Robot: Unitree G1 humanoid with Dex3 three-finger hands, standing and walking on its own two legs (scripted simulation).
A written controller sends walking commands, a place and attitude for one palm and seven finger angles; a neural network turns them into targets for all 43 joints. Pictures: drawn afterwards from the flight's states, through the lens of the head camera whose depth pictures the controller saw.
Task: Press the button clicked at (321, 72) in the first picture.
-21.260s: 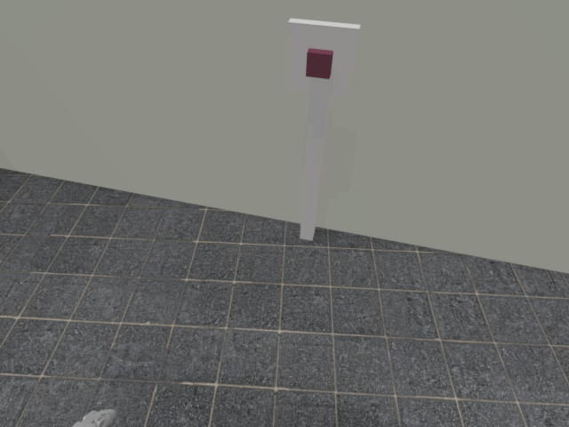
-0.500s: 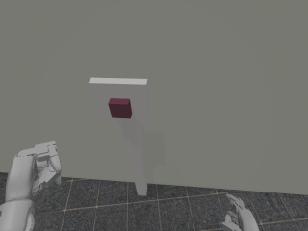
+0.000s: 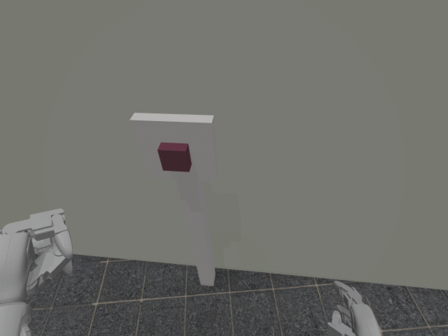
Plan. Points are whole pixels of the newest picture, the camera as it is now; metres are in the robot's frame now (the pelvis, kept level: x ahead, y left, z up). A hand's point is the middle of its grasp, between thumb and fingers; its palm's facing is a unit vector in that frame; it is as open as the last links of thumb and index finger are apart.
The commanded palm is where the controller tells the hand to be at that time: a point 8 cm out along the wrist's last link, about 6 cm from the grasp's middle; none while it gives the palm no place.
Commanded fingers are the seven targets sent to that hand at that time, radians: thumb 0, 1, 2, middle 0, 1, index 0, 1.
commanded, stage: step back with the hand held close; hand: left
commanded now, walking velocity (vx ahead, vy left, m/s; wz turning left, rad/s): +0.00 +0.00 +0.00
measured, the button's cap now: (175, 156) +0.49 +0.19 +0.06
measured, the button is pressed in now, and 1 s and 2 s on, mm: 0 0 0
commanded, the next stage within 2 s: stop stepping back and stand still in 1.30 s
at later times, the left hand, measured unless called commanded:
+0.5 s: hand (54, 258) +0.16 +0.25 +0.15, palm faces +0.27 -0.82 -0.51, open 3.1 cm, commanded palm +0.10 +0.30 +0.17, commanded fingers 0.00 0.90 0.90 -1.30 -1.50 -1.30 -1.50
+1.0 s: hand out of the picture +0.08 +0.29 +0.16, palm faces +0.42 -0.82 -0.40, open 3.1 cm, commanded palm +0.02 +0.33 +0.17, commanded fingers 0.00 0.90 0.90 -1.30 -1.50 -1.30 -1.50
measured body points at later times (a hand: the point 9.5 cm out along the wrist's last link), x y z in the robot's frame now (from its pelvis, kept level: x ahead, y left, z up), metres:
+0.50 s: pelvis -0.03 +0.02 -0.01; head -0.01 +0.02 +0.44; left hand +0.14 +0.29 +0.18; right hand +0.15 -0.23 -0.09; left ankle +0.02 +0.10 -0.74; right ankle -0.04 -0.09 -0.74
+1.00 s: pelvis -0.10 +0.05 -0.02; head -0.08 +0.07 +0.43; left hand +0.05 +0.33 +0.18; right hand +0.08 -0.19 -0.09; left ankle -0.05 +0.13 -0.75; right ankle -0.04 -0.09 -0.74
